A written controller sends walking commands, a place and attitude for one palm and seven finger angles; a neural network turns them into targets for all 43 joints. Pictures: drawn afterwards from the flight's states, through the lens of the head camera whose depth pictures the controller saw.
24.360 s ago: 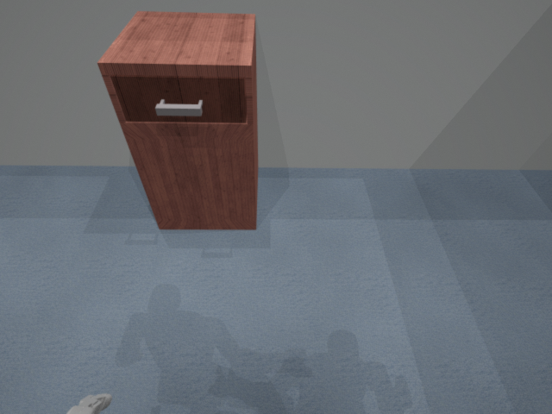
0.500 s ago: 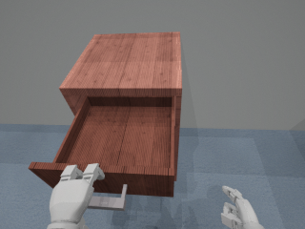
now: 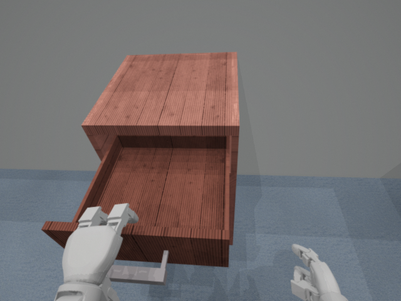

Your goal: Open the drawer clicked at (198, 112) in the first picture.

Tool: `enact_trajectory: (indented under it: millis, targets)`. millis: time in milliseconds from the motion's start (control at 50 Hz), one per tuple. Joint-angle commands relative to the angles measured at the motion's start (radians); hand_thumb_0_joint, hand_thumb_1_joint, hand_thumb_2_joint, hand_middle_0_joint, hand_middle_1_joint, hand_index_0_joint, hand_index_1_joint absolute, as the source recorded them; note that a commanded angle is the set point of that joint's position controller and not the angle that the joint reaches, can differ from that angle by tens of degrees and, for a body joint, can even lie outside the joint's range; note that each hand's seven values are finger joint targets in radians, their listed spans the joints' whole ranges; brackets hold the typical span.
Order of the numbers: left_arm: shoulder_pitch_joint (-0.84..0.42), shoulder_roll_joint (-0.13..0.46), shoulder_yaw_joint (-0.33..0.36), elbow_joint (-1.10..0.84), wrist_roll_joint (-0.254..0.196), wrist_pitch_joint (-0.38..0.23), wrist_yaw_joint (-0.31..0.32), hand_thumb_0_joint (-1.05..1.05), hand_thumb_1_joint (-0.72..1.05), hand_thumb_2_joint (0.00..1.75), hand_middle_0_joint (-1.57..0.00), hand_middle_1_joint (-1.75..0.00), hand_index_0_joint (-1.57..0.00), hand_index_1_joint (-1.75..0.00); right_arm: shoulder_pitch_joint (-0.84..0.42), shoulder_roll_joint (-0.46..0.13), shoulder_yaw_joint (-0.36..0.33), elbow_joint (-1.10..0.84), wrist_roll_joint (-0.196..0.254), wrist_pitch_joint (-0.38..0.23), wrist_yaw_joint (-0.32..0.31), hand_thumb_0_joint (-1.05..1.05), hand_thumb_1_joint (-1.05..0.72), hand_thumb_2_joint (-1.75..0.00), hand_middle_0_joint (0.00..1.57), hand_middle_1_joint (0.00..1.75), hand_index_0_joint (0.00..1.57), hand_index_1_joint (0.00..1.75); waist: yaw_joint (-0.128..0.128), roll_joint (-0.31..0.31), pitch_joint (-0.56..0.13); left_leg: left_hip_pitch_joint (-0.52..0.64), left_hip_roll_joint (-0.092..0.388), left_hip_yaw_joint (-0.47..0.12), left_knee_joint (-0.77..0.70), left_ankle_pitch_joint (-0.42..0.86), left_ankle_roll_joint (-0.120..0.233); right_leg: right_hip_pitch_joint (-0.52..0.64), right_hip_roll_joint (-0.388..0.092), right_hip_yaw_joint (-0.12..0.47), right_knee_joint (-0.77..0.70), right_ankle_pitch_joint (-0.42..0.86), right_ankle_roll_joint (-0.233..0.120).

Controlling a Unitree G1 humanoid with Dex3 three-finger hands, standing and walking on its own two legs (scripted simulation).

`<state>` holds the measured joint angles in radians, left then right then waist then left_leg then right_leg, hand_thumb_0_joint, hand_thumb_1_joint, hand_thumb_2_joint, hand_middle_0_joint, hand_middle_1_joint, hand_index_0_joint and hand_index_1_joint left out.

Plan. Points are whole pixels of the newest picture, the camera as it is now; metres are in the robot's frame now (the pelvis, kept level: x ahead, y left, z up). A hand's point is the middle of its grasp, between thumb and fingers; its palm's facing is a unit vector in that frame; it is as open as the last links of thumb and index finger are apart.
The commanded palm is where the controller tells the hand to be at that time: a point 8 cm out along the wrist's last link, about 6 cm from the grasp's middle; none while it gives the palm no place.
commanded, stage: lift the hand off the handle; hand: left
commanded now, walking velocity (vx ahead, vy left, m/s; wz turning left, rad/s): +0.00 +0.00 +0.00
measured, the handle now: (137, 263) +0.21 +0.19 -0.08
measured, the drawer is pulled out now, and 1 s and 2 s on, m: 0.30 0.30 0.30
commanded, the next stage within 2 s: draw the hand back to the body in 0.40 s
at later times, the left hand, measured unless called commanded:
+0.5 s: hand (111, 250) +0.19 +0.19 +0.07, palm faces +0.07 -0.18 -0.98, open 13.8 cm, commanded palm +0.16 +0.18 +0.13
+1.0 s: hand (75, 251) +0.17 +0.23 +0.10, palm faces +0.06 -0.12 -0.99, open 13.8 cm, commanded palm +0.15 +0.23 +0.16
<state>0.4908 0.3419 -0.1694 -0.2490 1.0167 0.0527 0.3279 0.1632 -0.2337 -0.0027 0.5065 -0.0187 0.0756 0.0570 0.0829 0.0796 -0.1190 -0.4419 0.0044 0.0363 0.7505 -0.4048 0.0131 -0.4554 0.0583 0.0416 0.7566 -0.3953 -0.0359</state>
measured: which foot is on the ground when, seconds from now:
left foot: down 0.00-1.00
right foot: down 0.00-1.00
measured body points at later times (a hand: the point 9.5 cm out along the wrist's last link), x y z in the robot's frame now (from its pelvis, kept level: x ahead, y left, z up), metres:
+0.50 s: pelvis +0.01 +0.00 +0.01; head +0.01 -0.04 +0.45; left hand +0.18 +0.19 +0.12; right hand +0.23 -0.19 -0.08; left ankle -0.01 +0.11 -0.71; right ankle -0.01 -0.10 -0.71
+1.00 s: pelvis +0.00 +0.01 +0.02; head -0.01 -0.03 +0.46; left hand +0.16 +0.23 +0.15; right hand +0.22 -0.19 -0.07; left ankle -0.01 +0.11 -0.71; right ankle -0.01 -0.10 -0.71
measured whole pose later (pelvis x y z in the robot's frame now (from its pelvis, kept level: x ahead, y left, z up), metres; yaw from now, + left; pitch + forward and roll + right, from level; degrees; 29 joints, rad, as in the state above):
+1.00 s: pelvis +0.00 +0.01 +0.02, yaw +0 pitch +2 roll +0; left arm 0.55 0.45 -0.04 -0.41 0.94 0.02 0.19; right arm 0.15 -0.25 0.01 0.52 -0.01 0.09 0.04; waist 0.11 0.10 -0.07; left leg -0.30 0.00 0.04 0.62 -0.35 0.02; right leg -0.31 0.06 0.05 0.60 -0.33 -0.03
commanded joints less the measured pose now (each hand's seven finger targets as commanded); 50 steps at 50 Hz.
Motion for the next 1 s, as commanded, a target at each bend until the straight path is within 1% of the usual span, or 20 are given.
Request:
enact_trajectory:
  millis: [0,80,100,220,280,440,480,560,580,600,660,680,760,780,820,840,860,880,920,980]
  targets:
    - [-0.09,0.144,0.127,-0.227,0.018,-0.015,0.041,0.0,-0.5,0.3,-0.3,-1.2,-0.3,-1.2,-0.149,-0.076,-0.027,-0.172,0.001,-0.053,0.006,0.0,-0.9,-0.9,0.2,0.3,0.2,0.3,0.0,-0.076,-0.099,0.129,0.009,-0.029,-0.079,0.248,0.016,-0.011,-0.03,0.049,-0.148,0.232,-0.03]
    - [-0.081,0.082,0.061,-0.264,-0.003,0.002,0.025,0.0,-0.5,0.3,-0.3,-1.2,-0.3,-1.2,-0.159,-0.068,-0.033,-0.178,0.015,-0.052,0.011,0.0,-0.9,-0.9,0.2,0.3,0.2,0.3,-0.002,-0.051,-0.108,0.148,0.013,-0.031,-0.102,0.267,0.018,0.019,-0.033,0.028,-0.147,0.247,-0.028]
    - [-0.076,0.114,0.09,-0.259,0.0,0.005,0.021,0.0,-0.5,0.3,-0.3,-1.2,-0.3,-1.2,-0.159,-0.071,-0.029,-0.176,0.013,-0.051,0.012,0.0,-0.9,-0.9,0.2,0.3,0.2,0.3,0.005,-0.074,-0.128,0.154,0.013,-0.028,-0.094,0.288,0.017,0.029,-0.033,0.034,-0.149,0.27,-0.026]
    - [-0.025,0.116,0.082,-0.319,-0.005,0.009,-0.01,0.0,-0.5,0.3,-0.3,-1.2,-0.3,-1.2,-0.173,-0.066,-0.018,-0.188,0.018,-0.052,0.027,0.0,-0.9,-0.9,0.2,0.3,0.2,0.3,0.013,-0.081,-0.106,0.169,0.008,-0.032,-0.1,0.353,0.017,0.062,-0.035,0.054,-0.162,0.357,-0.028]
    - [-0.026,0.103,0.069,-0.326,-0.003,0.012,-0.016,0.0,-0.5,0.3,-0.3,-1.2,-0.3,-1.2,-0.169,-0.063,-0.019,-0.186,0.018,-0.049,0.03,0.0,-0.9,-0.9,0.2,0.3,0.2,0.3,0.011,-0.081,-0.053,0.163,0.016,-0.033,-0.115,0.328,0.016,0.046,-0.033,0.044,-0.166,0.314,-0.029]
    - [-0.019,0.091,0.059,-0.335,0.0,0.008,-0.027,0.0,-0.5,0.3,-0.3,-1.2,-0.3,-1.2,-0.161,-0.062,-0.021,-0.19,0.017,-0.048,0.037,0.0,-0.9,-0.9,0.2,0.3,0.2,0.3,0.013,-0.086,-0.079,0.18,0.014,-0.03,-0.111,0.322,0.017,0.048,-0.032,0.055,-0.172,0.292,-0.029]
    - [-0.017,0.105,0.073,-0.34,0.002,-0.001,-0.025,0.0,-0.5,0.3,-0.3,-1.2,-0.3,-1.2,-0.16,-0.062,-0.023,-0.189,0.015,-0.048,0.033,0.0,-0.9,-0.9,0.2,0.3,0.2,0.3,0.017,-0.075,-0.084,0.182,0.013,-0.025,-0.11,0.32,0.016,0.052,-0.032,0.059,-0.176,0.301,-0.031]
    - [-0.018,0.195,0.178,-0.34,0.01,-0.012,-0.009,0.0,-0.5,0.3,-0.3,-1.2,-0.3,-1.2,-0.17,-0.063,-0.015,-0.178,0.011,-0.049,0.026,0.0,-0.9,-0.9,0.2,0.3,0.2,0.3,0.027,-0.078,-0.082,0.183,0.007,-0.022,-0.107,0.308,0.011,0.064,-0.034,0.093,-0.194,0.316,-0.034]
    - [0.005,0.17,0.159,-0.344,-0.001,-0.012,-0.007,0.0,-0.5,0.3,-0.3,-1.2,-0.3,-1.2,-0.168,-0.062,-0.015,-0.183,0.012,-0.05,0.024,0.0,-0.9,-0.9,0.2,0.3,0.2,0.3,0.024,-0.076,-0.079,0.179,0.004,-0.024,-0.11,0.305,0.016,0.08,-0.04,0.08,-0.194,0.33,-0.031]
    - [-0.02,0.206,0.197,-0.339,0.0,-0.011,-0.006,0.0,-0.5,0.3,-0.3,-1.2,-0.3,-1.2,-0.177,-0.066,-0.014,-0.175,0.011,-0.047,0.023,0.0,-0.9,-0.9,0.2,0.3,0.2,0.3,0.024,-0.085,-0.073,0.18,0.006,-0.024,-0.11,0.308,0.012,0.072,-0.04,0.09,-0.199,0.336,-0.031]
    - [-0.024,0.203,0.207,-0.32,-0.036,0.0,-0.024,0.0,-0.5,0.3,-0.3,-1.2,-0.3,-1.2,-0.198,-0.071,-0.015,-0.166,0.021,-0.042,0.013,0.0,-0.9,-0.9,0.2,0.3,0.2,0.3,0.02,-0.069,-0.055,0.185,0.004,-0.026,-0.135,0.287,0.015,0.09,-0.046,0.079,-0.223,0.311,-0.022]
    - [-0.02,0.17,0.173,-0.328,-0.053,0.001,-0.035,0.0,-0.5,0.3,-0.3,-1.2,-0.3,-1.2,-0.196,-0.071,-0.018,-0.167,0.023,-0.043,0.009,0.0,-0.9,-0.9,0.2,0.3,0.2,0.3,0.01,-0.058,-0.031,0.189,0.004,-0.027,-0.145,0.286,0.021,0.093,-0.049,0.066,-0.23,0.316,-0.019]
    - [-0.021,0.206,0.198,-0.335,-0.086,-0.001,-0.083,0.0,-0.5,0.3,-0.3,-1.2,-0.3,-1.2,-0.201,-0.08,-0.016,-0.162,0.027,-0.041,0.001,0.0,-0.9,-0.9,0.2,0.3,0.2,0.3,0.013,-0.093,-0.039,0.207,0.005,-0.027,-0.167,0.29,0.025,0.112,-0.054,0.061,-0.257,0.308,-0.009]
    - [0.006,0.183,0.171,-0.343,-0.094,-0.004,-0.094,0.0,-0.5,0.3,-0.3,-1.2,-0.3,-1.2,-0.196,-0.08,-0.017,-0.169,0.026,-0.041,-0.002,0.0,-0.9,-0.9,0.2,0.3,0.2,0.3,0.012,-0.079,-0.016,0.205,0.003,-0.025,-0.173,0.28,0.028,0.112,-0.056,0.055,-0.266,0.292,-0.007]
    - [-0.01,0.232,0.219,-0.356,-0.089,-0.013,-0.108,0.0,-0.5,0.3,-0.3,-1.2,-0.3,-1.2,-0.209,-0.087,-0.011,-0.172,0.026,-0.043,-0.004,0.0,-0.9,-0.9,0.2,0.3,0.2,0.3,0.021,-0.091,-0.015,0.216,0.003,-0.033,-0.18,0.277,0.026,0.113,-0.056,0.072,-0.283,0.279,-0.011]
    - [-0.005,0.217,0.2,-0.359,-0.086,-0.016,-0.111,0.0,-0.5,0.3,-0.3,-1.2,-0.3,-1.2,-0.189,-0.083,-0.009,-0.171,0.023,-0.043,-0.005,0.0,-0.9,-0.9,0.2,0.3,0.2,0.3,0.017,-0.09,-0.014,0.211,0.005,-0.026,-0.185,0.267,0.029,0.112,-0.061,0.053,-0.281,0.254,-0.005]
    - [-0.027,0.267,0.252,-0.345,-0.081,-0.025,-0.11,0.0,-0.5,0.3,-0.3,-1.2,-0.3,-1.2,-0.193,-0.086,-0.01,-0.161,0.022,-0.04,-0.01,0.0,-0.9,-0.9,0.2,0.3,0.2,0.3,0.025,-0.092,-0.011,0.212,0.006,-0.026,-0.193,0.26,0.024,0.11,-0.056,0.06,-0.289,0.239,-0.008]
    - [-0.013,0.25,0.241,-0.357,-0.078,-0.035,-0.109,0.0,-0.5,0.3,-0.3,-1.2,-0.3,-1.2,-0.186,-0.087,-0.012,-0.165,0.018,-0.041,-0.012,0.0,-0.9,-0.9,0.2,0.3,0.2,0.3,0.025,-0.082,0.0,0.215,0.007,-0.024,-0.193,0.257,0.024,0.108,-0.056,0.058,-0.292,0.234,-0.01]
    - [-0.027,0.304,0.306,-0.38,-0.073,-0.043,-0.099,0.0,-0.5,0.3,-0.3,-1.2,-0.3,-1.2,-0.2,-0.093,-0.009,-0.168,0.018,-0.044,-0.016,0.0,-0.9,-0.9,0.2,0.3,0.2,0.3,0.036,-0.043,-0.021,0.237,0.006,-0.033,-0.195,0.27,0.02,0.119,-0.054,0.073,-0.297,0.252,-0.018]
    - [0.009,0.271,0.302,-0.37,-0.095,-0.059,-0.095,0.0,-0.5,0.3,-0.3,-1.2,-0.3,-1.2,-0.184,-0.089,-0.017,-0.162,0.021,-0.04,-0.021,0.0,-0.9,-0.9,0.2,0.3,0.2,0.3,0.03,-0.038,-0.011,0.232,0.011,-0.03,-0.205,0.282,0.017,0.125,-0.055,0.049,-0.293,0.253,-0.015]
